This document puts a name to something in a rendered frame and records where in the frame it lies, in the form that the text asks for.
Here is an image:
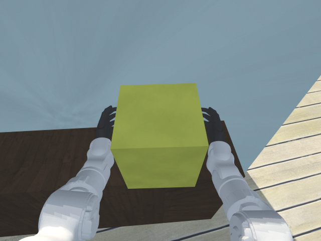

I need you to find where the pedestal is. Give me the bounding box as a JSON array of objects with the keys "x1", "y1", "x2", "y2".
[{"x1": 0, "y1": 120, "x2": 245, "y2": 237}]

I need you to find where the carton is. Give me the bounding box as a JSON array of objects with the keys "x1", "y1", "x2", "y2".
[{"x1": 110, "y1": 83, "x2": 209, "y2": 189}]

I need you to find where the right robot upper arm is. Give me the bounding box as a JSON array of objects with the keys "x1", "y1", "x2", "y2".
[{"x1": 229, "y1": 210, "x2": 293, "y2": 241}]

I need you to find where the left robot hand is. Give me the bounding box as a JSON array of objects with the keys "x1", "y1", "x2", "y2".
[{"x1": 95, "y1": 106, "x2": 117, "y2": 139}]

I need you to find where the right robot forearm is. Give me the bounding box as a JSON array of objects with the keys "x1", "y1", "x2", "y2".
[{"x1": 206, "y1": 141, "x2": 293, "y2": 240}]

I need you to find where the left robot forearm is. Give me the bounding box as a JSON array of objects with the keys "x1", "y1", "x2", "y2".
[{"x1": 38, "y1": 138, "x2": 114, "y2": 230}]

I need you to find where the right robot hand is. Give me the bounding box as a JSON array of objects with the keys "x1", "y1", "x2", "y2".
[{"x1": 201, "y1": 107, "x2": 225, "y2": 143}]

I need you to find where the left robot upper arm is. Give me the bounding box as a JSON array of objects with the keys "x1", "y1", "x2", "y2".
[{"x1": 19, "y1": 190, "x2": 100, "y2": 241}]

